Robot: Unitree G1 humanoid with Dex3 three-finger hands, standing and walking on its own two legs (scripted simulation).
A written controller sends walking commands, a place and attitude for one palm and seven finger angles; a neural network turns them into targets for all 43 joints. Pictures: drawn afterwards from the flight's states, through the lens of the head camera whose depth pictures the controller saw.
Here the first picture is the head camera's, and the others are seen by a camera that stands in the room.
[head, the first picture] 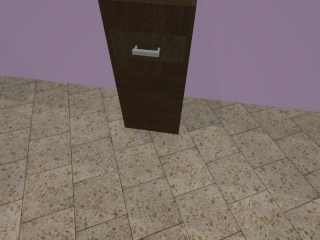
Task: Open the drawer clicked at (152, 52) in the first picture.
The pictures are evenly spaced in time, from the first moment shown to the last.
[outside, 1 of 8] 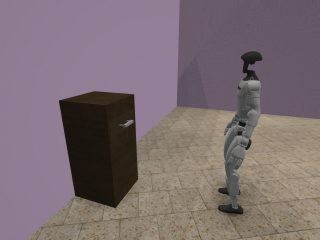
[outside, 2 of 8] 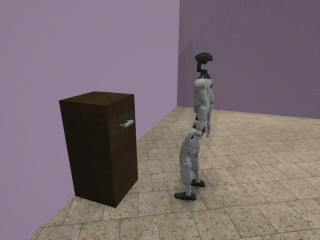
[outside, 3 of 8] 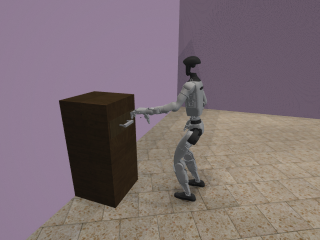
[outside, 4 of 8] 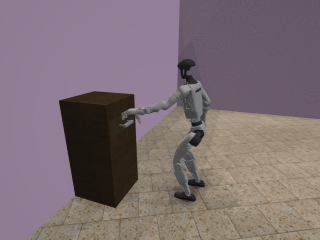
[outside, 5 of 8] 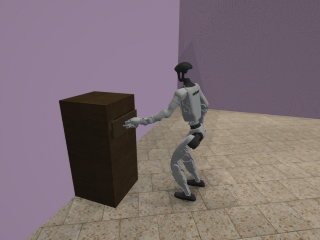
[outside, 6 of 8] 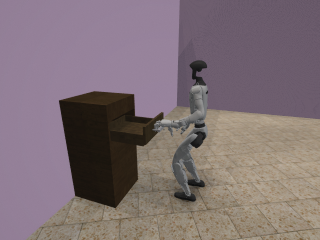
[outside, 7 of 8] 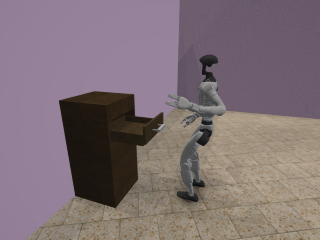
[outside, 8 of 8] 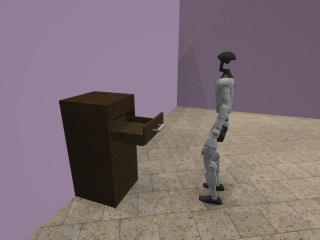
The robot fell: no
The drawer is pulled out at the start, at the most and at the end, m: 0.00 0.30 0.30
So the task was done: yes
